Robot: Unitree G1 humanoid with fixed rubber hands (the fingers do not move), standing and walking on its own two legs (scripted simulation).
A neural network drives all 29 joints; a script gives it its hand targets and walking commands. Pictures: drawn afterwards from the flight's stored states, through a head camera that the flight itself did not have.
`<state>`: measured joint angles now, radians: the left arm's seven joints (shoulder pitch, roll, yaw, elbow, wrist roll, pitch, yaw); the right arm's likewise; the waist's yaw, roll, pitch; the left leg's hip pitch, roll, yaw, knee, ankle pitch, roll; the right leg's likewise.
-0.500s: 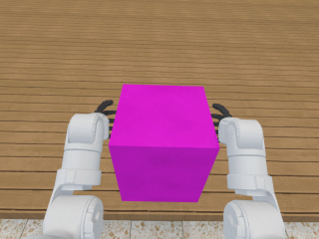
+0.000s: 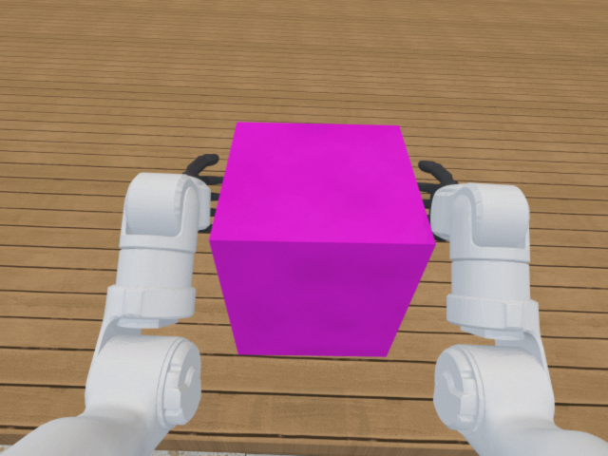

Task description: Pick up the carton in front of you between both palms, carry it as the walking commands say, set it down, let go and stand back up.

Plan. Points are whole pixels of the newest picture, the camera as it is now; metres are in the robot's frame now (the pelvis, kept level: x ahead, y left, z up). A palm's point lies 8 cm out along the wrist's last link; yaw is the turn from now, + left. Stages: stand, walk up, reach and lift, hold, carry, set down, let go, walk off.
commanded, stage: carry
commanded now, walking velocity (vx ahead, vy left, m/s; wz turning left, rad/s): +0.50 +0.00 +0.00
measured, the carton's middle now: (315, 245) +0.37 +0.00 +0.11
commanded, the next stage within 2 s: none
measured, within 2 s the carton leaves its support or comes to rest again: neither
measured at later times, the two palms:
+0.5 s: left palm (234, 111) +0.63 +0.14 +0.17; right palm (405, 125) +0.60 -0.15 +0.17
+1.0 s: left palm out of the picture +0.94 +0.14 +0.29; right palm out of the picture +0.96 -0.16 +0.28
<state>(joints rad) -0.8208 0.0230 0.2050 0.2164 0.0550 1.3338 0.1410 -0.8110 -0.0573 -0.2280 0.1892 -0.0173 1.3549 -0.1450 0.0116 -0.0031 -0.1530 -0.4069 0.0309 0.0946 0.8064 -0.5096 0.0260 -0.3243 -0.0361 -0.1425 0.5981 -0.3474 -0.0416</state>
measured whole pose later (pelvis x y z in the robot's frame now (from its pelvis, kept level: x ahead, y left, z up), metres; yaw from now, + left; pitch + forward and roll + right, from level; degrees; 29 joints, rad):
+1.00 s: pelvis +0.57 -0.05 +0.11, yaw +1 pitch +4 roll +1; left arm -0.84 0.01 0.27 0.02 0.02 1.27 0.15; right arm -0.81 0.03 -0.29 -0.07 -0.11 1.31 -0.11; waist 0.09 0.00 0.02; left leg -0.81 0.04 0.04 1.00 -0.18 0.05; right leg -0.25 0.04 -0.13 0.50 -0.33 -0.11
